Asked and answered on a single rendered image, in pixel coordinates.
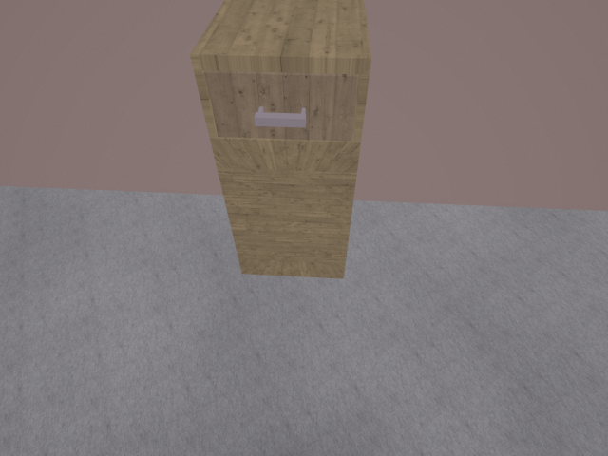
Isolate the cabinet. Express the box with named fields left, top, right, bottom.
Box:
left=190, top=0, right=371, bottom=279

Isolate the drawer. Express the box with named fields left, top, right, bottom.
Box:
left=204, top=70, right=358, bottom=142

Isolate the handle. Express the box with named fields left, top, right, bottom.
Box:
left=255, top=106, right=306, bottom=128

